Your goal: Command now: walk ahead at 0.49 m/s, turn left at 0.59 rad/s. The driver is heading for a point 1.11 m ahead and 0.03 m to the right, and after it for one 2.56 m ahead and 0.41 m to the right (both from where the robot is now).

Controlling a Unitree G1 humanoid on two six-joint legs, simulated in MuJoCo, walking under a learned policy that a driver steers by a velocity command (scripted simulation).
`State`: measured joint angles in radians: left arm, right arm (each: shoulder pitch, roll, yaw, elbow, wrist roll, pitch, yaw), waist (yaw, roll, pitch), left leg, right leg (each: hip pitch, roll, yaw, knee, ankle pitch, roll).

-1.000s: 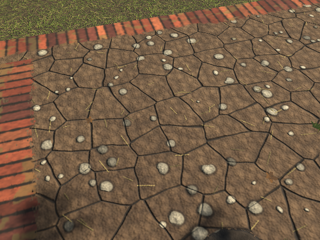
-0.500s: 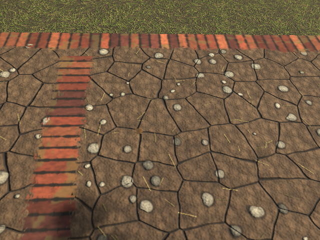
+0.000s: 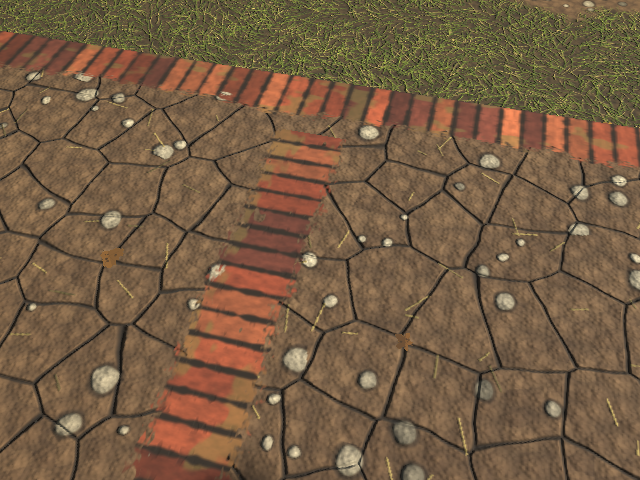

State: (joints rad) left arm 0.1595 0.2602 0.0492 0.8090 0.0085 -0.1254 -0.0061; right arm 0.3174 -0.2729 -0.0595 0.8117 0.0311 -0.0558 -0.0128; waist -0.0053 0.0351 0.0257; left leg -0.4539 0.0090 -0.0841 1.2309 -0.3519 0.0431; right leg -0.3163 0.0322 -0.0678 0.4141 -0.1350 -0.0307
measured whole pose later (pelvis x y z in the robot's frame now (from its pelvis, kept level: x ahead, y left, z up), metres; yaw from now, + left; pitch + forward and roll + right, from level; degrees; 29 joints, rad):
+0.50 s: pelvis +0.27 +0.08 +0.00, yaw +7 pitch +2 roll -1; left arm 0.26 0.29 0.04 0.90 -0.02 -0.10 -0.02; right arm 0.23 -0.25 -0.05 0.72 0.00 -0.08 0.03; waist 0.01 -0.02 0.02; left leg -0.35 -0.02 0.05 0.48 -0.17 0.06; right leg -0.46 -0.09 0.01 1.18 -0.35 -0.02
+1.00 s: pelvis +0.55 +0.04 -0.02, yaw -8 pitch +2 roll +1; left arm 0.13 0.28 0.07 0.74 -0.02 -0.06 -0.05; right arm 0.29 -0.27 -0.05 0.84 0.02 -0.09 -0.01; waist -0.01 0.00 0.05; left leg -0.23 0.04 0.02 1.14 -0.47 -0.01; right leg -0.50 0.06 -0.04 0.63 -0.19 -0.10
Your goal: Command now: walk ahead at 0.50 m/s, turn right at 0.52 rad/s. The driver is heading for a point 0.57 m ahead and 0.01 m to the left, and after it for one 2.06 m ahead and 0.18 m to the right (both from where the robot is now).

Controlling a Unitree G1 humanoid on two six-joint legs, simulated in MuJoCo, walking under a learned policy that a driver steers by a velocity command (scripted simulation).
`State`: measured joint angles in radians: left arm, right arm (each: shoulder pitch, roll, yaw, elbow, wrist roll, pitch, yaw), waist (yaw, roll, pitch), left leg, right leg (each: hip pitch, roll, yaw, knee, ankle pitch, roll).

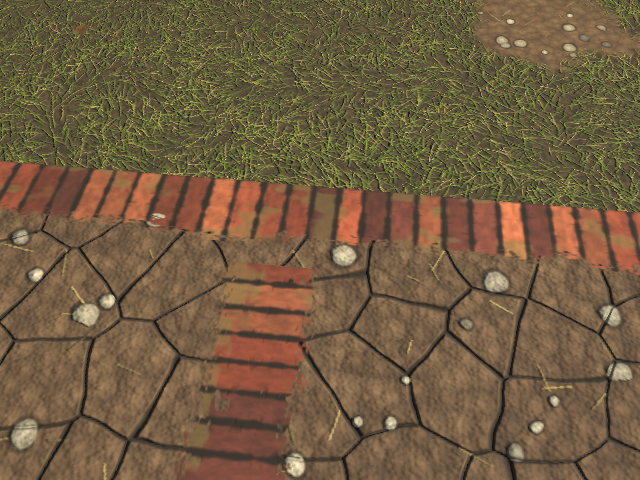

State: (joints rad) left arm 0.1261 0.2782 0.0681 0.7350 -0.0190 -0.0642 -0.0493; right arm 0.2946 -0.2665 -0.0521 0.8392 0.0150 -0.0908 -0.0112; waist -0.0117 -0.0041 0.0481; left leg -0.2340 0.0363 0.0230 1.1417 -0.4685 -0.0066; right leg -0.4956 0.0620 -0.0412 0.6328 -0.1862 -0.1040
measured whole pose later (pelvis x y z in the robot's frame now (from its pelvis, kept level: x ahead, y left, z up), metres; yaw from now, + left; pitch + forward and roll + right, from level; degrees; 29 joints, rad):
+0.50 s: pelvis +0.30 +0.04 +0.01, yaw -9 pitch +3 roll +0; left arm 0.36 0.28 0.05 0.81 -0.02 -0.05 0.00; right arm 0.11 -0.26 -0.04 0.70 0.00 -0.13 0.03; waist 0.04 -0.02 0.00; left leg -0.46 -0.03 0.03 0.55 -0.15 0.05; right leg -0.22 0.07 0.13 0.96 -0.48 -0.05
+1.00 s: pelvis +0.49 -0.01 +0.01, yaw -8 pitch +2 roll +0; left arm 0.11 0.21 0.03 0.72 0.02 -0.05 0.00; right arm 0.24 -0.27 -0.03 0.86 0.00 -0.03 0.00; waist -0.03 0.02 0.01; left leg -0.30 -0.01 -0.03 0.84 -0.58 -0.03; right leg -0.43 0.02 -0.01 0.49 -0.11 -0.03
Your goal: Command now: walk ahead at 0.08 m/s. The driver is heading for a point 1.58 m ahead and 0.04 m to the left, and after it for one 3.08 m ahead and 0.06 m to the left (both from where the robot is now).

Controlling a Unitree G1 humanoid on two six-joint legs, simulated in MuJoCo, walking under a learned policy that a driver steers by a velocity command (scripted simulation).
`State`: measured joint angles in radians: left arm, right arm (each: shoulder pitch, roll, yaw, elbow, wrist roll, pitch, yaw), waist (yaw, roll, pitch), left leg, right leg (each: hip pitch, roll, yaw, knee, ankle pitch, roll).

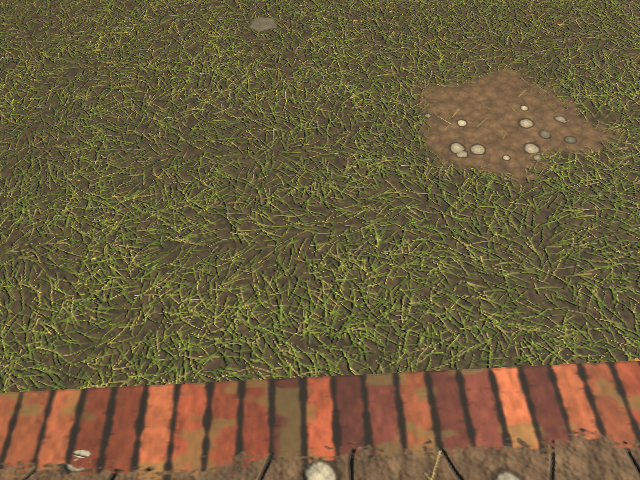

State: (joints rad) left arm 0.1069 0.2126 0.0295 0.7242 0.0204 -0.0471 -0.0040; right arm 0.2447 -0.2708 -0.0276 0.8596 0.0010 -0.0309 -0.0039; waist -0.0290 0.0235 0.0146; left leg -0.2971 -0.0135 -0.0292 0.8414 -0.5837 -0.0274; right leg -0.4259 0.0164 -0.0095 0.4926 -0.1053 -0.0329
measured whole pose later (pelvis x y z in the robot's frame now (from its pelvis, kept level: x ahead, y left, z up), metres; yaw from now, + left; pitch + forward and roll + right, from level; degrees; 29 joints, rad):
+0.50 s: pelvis +0.05 +0.03 +0.00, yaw +0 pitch -1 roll +0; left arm 0.18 0.22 0.05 0.94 0.00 0.00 0.03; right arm 0.25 -0.20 -0.02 0.98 0.00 -0.02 -0.03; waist 0.00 0.00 0.03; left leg -0.18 0.01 0.00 0.54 -0.35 -0.01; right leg -0.30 -0.01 0.01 0.53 -0.21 0.02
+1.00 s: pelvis +0.06 +0.03 +0.01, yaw -1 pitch -2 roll +0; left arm 0.16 0.21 0.05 1.10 0.00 0.02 0.05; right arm 0.28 -0.19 -0.02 1.07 -0.01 -0.01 -0.03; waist 0.00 -0.01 0.04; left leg -0.13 0.00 0.01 0.49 -0.33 0.00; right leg -0.26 -0.02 0.03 0.50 -0.21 0.03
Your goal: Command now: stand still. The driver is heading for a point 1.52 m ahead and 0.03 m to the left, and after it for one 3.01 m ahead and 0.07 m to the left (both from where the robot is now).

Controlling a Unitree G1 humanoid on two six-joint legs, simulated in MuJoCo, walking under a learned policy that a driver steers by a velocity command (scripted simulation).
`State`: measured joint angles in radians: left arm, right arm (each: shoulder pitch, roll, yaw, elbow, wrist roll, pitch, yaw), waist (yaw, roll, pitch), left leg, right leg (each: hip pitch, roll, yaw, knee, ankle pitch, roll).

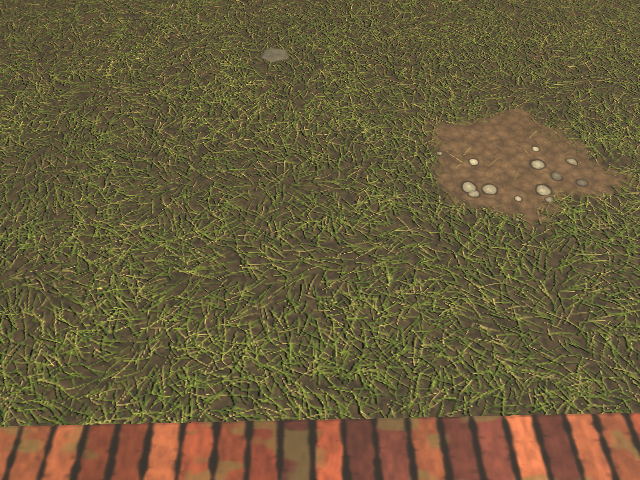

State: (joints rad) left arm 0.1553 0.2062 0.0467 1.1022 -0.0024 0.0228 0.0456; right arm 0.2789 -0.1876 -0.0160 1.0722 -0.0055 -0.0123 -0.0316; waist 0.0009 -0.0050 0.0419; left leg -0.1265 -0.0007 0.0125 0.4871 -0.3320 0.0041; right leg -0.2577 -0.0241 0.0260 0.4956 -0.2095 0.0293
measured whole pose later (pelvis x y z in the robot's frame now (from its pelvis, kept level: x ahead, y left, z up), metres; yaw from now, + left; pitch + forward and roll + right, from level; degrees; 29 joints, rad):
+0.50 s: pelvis +0.10 -0.04 +0.01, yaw +0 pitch +0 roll +0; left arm 0.40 0.18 0.03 1.14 0.00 -0.10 -0.02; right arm 0.25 -0.25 -0.06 0.99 0.03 -0.09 0.00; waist 0.04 0.03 -0.01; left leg -0.51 0.06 0.00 1.13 -0.25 0.07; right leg -0.09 0.03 -0.06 0.36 -0.28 -0.05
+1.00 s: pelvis +0.37 +0.02 +0.00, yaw +0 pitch +0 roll +1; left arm 0.25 0.25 0.05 1.00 -0.03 -0.10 0.01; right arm 0.20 -0.23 -0.05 0.98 0.00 -0.10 0.04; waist -0.01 -0.03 0.04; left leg -0.27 -0.06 0.08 0.40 -0.14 0.08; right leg -0.49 -0.09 0.03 1.21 -0.31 -0.06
